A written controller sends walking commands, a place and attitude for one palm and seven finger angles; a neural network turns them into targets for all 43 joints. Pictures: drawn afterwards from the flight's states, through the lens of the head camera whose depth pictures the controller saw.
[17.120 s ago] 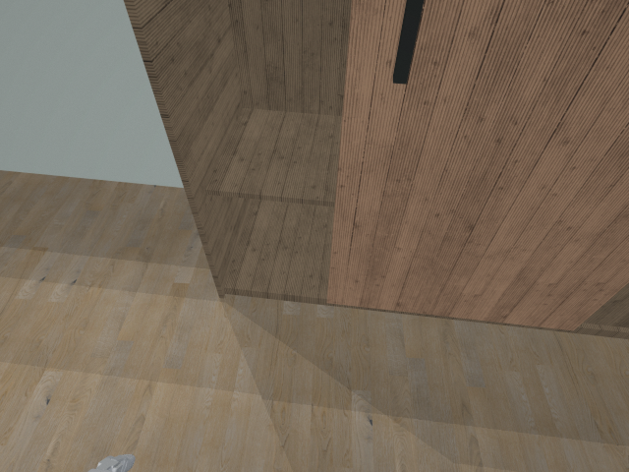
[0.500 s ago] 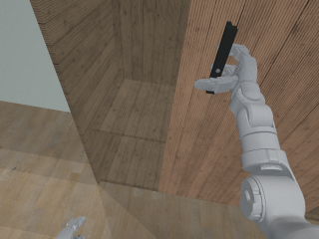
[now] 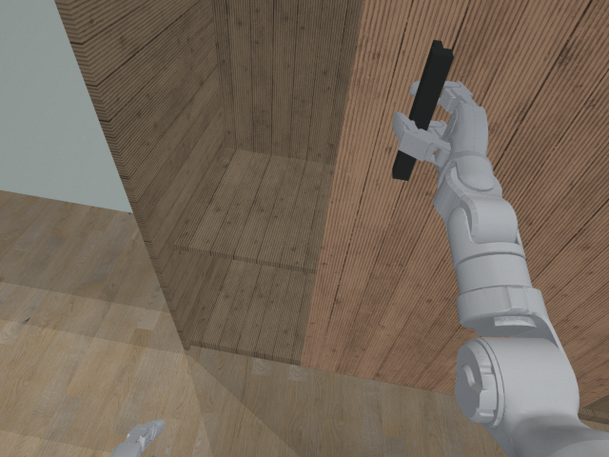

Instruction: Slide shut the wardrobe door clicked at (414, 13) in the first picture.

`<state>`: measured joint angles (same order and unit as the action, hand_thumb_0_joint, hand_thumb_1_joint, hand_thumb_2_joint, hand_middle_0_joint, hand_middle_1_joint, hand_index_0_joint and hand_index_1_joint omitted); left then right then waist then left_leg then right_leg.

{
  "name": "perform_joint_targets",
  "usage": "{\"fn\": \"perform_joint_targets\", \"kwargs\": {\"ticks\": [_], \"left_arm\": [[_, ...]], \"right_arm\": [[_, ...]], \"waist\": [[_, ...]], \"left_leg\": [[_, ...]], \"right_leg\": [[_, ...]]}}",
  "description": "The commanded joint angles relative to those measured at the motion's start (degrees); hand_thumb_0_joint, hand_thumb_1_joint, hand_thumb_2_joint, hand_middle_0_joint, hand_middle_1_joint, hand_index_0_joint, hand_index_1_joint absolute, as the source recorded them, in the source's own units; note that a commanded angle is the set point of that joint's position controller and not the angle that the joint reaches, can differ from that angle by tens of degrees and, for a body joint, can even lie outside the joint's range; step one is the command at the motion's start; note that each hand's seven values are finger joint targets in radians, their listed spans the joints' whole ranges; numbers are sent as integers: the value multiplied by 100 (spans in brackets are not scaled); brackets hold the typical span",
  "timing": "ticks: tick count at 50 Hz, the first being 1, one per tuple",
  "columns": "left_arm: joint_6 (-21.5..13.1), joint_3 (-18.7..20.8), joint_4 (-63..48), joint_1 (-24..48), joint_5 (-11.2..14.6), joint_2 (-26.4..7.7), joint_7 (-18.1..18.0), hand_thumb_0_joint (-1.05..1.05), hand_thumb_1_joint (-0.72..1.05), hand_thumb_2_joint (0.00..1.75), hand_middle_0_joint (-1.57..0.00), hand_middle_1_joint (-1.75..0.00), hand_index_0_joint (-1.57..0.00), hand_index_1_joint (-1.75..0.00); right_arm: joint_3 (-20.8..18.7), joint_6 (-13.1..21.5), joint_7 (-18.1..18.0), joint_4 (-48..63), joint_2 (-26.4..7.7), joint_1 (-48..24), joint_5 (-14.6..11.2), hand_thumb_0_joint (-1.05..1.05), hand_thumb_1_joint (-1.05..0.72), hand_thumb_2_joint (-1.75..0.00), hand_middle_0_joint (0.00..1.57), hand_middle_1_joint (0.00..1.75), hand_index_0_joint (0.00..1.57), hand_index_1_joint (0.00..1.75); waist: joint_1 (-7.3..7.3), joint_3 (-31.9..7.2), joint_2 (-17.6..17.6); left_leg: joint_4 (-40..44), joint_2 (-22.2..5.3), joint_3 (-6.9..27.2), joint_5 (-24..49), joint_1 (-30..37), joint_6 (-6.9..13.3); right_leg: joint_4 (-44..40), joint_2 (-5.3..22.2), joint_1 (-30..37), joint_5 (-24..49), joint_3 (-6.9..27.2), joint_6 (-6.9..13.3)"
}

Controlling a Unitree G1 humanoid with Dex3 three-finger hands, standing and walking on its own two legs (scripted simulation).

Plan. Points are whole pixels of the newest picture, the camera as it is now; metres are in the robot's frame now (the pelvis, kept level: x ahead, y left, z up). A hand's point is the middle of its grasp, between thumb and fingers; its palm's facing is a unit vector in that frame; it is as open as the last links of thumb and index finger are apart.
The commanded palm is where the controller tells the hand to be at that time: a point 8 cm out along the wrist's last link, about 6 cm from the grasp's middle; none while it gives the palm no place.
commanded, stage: grip the handle and tug to test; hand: right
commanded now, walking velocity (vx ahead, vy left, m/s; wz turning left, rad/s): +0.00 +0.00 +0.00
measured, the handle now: (417, 114) +0.51 -0.08 +0.23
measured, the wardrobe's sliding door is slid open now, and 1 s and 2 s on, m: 0.38 0.38 0.37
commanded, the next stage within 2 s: tug the door sideways, standing still in 0.82 s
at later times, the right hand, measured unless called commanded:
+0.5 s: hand (406, 133) +0.45 -0.06 +0.23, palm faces +0.08 +1.00 +0.01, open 6.4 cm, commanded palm +0.41 -0.12 +0.23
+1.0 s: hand (406, 136) +0.45 -0.06 +0.23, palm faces +0.03 +1.00 +0.01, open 6.6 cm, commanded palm +0.42 -0.11 +0.23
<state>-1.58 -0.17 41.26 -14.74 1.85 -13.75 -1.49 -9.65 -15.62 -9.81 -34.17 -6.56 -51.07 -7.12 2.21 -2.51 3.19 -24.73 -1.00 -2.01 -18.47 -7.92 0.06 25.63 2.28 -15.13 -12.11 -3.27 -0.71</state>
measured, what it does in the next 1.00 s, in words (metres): shifts its weight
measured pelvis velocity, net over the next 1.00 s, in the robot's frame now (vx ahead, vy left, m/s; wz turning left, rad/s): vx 0.06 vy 0.01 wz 0.00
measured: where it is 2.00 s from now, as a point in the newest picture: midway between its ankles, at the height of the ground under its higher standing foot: outside the picture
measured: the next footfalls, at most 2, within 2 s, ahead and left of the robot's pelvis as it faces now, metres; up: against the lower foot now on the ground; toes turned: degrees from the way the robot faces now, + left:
left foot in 1.54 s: +0.15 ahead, +0.11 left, +0.00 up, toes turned -6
right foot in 1.78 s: +0.06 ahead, -0.05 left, +0.00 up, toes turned -14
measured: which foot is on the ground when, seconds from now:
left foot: down 0.00-1.00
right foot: down 0.00-1.00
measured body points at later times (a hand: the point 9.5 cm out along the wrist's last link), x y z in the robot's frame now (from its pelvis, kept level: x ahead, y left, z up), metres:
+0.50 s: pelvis +0.01 +0.01 +0.00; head +0.00 +0.04 +0.45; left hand +0.13 +0.25 -0.12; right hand +0.44 -0.12 +0.23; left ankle -0.06 +0.11 -0.74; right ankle +0.01 -0.13 -0.74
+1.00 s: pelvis +0.06 +0.01 +0.00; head +0.05 +0.05 +0.45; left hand +0.24 +0.25 -0.10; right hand +0.44 -0.12 +0.23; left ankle -0.06 +0.11 -0.73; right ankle +0.01 -0.13 -0.74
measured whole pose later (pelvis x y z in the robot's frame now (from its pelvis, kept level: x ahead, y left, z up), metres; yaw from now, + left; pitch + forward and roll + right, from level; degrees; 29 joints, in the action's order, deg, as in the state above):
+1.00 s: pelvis +0.06 +0.01 +0.00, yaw +0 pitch +2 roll -1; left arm 2.1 -0.6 35.9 -9.0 1.9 -14.3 0.2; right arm -5.8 -25.3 -7.9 -2.5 -5.0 -30.9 -9.4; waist 0.6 -4.6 3.3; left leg -24.1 -1.0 -2.5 -20.7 -2.9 0.7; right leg 25.0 2.1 -10.0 -15.5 -2.3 -0.9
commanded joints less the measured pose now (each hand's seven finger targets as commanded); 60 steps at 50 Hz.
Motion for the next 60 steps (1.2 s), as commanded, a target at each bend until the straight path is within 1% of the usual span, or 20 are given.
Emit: {"fn": "perform_joint_targets", "kwargs": {"ticks": [1, 5, 9, 17, 19, 20, 24, 28, 30, 31, 34, 35, 38, 40, 41, 46, 51, 53, 56, 60], "left_arm": [[-248, 201, -724, 361, -9, -642, -78, 0, 90, 90, -20, -30, -20, -30], [-270, 204, -749, 396, -1, -616, -45, 0, 90, 90, -20, -30, -20, -30], [-245, 210, -737, 410, -12, -642, -37, 0, 90, 90, -20, -30, -20, -30], [-226, 212, -830, 503, -13, -614, -36, 0, 90, 90, -20, -30, -20, -30], [-185, 209, -847, 541, -19, -621, -31, 0, 90, 90, -20, -30, -20, -30], [-189, 197, -893, 603, -5, -593, -25, 0, 90, 90, -20, -30, -20, -30], [-163, 209, -972, 675, -7, -610, -1, 0, 90, 90, -20, -30, -20, -30], [-181, 211, -1107, 822, 14, -565, 36, 0, 90, 90, -20, -30, -20, -30], [-154, 189, -1138, 862, 11, -571, 65, 0, 90, 90, -20, -30, -20, -30], [-143, 208, -1137, 877, 19, -587, 54, 0, 90, 90, -20, -30, -20, -30], [-95, 193, -1230, 988, -3, -593, 73, 0, 90, 90, -20, -30, -20, -30], [-96, 182, -1283, 1020, -4, -566, 88, 0, 90, 90, -20, -30, -20, -30], [-54, 163, -1392, 1135, -3, -557, 106, 0, 90, 90, -20, -30, -20, -30], [-15, 140, -1436, 1228, 4, -542, 129, 0, 90, 90, -20, -30, -20, -30], [-7, 148, -1448, 1265, 9, -551, 122, 0, 90, 90, -20, -30, -20, -30], [61, 97, -1519, 1463, 7, -529, 135, 0, 90, 90, -20, -30, -20, -30], [109, 93, -1283, 1406, -11, -539, 102, 0, 90, 90, -20, -30, -20, -30], [111, 106, -1230, 1395, -12, -519, 93, 0, 90, 90, -20, -30, -20, -30], [104, 118, -1163, 1398, -43, -470, 121, 0, 90, 90, -20, -30, -20, -30], [100, 136, -1091, 1357, -71, -434, 168, 0, 90, 90, -20, -30, -20, -30]], "right_arm": [[-11, 404, 82, 1394, -803, -3090, -2, 0, -90, -90, 45, 140, 45, 140], [96, 426, 90, 1652, -663, -2977, -28, 0, -90, -90, 45, 140, 45, 140], [36, 390, 69, 1572, -712, -2807, -37, 0, -90, -90, 45, 140, 45, 140], [13, 384, 113, 1969, -751, -2771, -41, 0, -90, -90, 45, 140, 45, 140], [-102, 357, 117, 1977, -894, -2446, -28, 0, -90, -90, 45, 140, 45, 140], [43, 351, 134, 2129, -717, -2526, -47, 0, -90, -90, 45, 140, 45, 140], [30, 293, 176, 2319, -695, -1972, -94, 0, -90, -90, 45, 140, 45, 140], [241, 263, 234, 2898, -463, -1714, -120, 0, -90, -90, 45, 140, 45, 140], [303, 194, 235, 2979, -386, -1454, -137, 0, -90, -90, 45, 140, 45, 140], [215, 153, 230, 3030, -511, -1418, -130, 0, -90, -90, 45, 140, 45, 140], [127, 37, 241, 3415, -639, -996, -124, 0, -90, -90, 45, 140, 45, 140], [241, -10, 266, 3557, -478, -869, -149, 0, -90, -90, 45, 140, 45, 140], [211, -160, 295, 3904, -507, -433, -176, 0, -90, -90, 45, 140, 45, 140], [345, -230, 312, 4117, -410, -299, -191, 0, -90, -90, 45, 140, 45, 140], [198, -271, 299, 4219, -553, -229, -202, 0, -90, -90, 45, 140, 45, 140], [216, -493, 305, 4685, -582, 13, -233, 0, -90, -90, 45, 140, 45, 140], [522, -791, 153, 4365, -338, -1054, -162, 0, -90, -90, 45, 140, 45, 140], [681, -860, 88, 4241, -147, -1319, -125, 0, -90, -90, 45, 140, 45, 140], [898, -793, -12, 4150, 133, -1651, -141, 0, -90, -90, 45, 140, 45, 140], [1282, -625, -87, 3874, 521, -1890, -87, 0, -90, -90, 45, 140, 45, 140]], "waist": [[11, -1897, -758], [-16, -2038, -467], [-57, -1869, -811], [-59, -2010, -747], [-171, -2042, -749], [-110, -2030, -551], [-203, -2045, -837], [-187, -2138, -735], [-212, -1993, -684], [-212, -2025, -874], [-338, -2138, -688], [-299, -2158, -749], [-361, -2237, -877], [-355, -2032, -817], [-369, -2075, -834], [-381, -1921, -739], [-133, -1675, -736], [-93, -1724, -659], [-70, -1875, -536], [13, -1745, -878]], "left_leg": [[204, 266, -36, 2787, -150, 46], [178, 265, -36, 2987, -111, 62], [185, 272, -60, 3077, -6, 51], [156, 241, -22, 3447, 123, 21], [132, 229, -43, 3575, 305, 42], [138, 225, -29, 3582, 235, 34], [115, 230, -71, 3867, 417, 29], [64, 217, -80, 4211, 450, 6], [64, 222, -107, 4186, 438, 23], [68, 226, -103, 4229, 455, 0], [-10, 168, -104, 4632, 711, 6], [-45, 162, -113, 4830, 709, -16], [-118, 125, -132, 5163, 855, -51], [-100, 127, -150, 4995, 798, -25], [-81, 135, -137, 4949, 763, -33], [-83, 120, -133, 4876, 731, -9], [-134, 128, -154, 5109, 445, -36], [-184, 163, -190, 4813, 323, 16], [-213, 162, -177, 4628, 223, 53], [-217, 144, -173, 4540, 138, 45]], "right_leg": [[80, -222, 1515, 1884, 107, 354], [127, -230, 1659, 2112, 96, 340], [110, -239, 1492, 2083, 81, 348], [135, -273, 1585, 2232, 34, 376], [134, -282, 1543, 2345, 32, 356], [134, -291, 1591, 2311, 6, 365], [143, -283, 1604, 2518, 18, 362], [179, -286, 1766, 2698, -3, 368], [171, -283, 1704, 2702, 16, 360], [175, -273, 1722, 2687, 8, 364], [217, -304, 1697, 2908, -18, 341], [242, -317, 1712, 2964, -20, 359], [269, -328, 1683, 3057, -17, 345], [236, -315, 1607, 2963, 3, 337], [244, -301, 1676, 2949, 8, 339], [236, -289, 1668, 2983, 40, 309], [398, -347, 1690, 3097, 48, 311], [408, -334, 1783, 3181, 102, 307], [449, -329, 1940, 3299, 163, 298], [437, -330, 1826, 3097, 241, 314]]}}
